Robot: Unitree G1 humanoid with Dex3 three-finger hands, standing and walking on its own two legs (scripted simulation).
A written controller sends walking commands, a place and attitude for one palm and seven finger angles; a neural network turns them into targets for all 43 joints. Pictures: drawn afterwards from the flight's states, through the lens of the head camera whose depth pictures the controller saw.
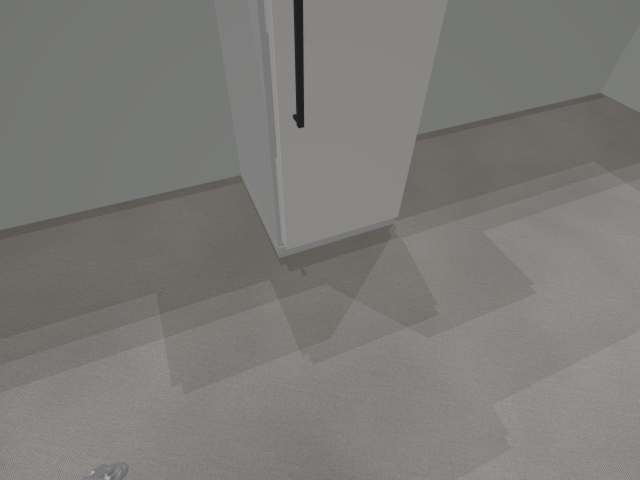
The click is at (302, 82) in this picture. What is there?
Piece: fridge door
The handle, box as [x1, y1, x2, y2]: [293, 0, 303, 127]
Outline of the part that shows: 294,0 296,113 293,115 293,118 296,121 297,126 302,127 302,0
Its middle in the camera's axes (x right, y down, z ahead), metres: -0.06 -0.47 +0.99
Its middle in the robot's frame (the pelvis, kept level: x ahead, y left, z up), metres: +1.06 +0.12 +0.08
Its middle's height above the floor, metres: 0.85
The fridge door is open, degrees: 0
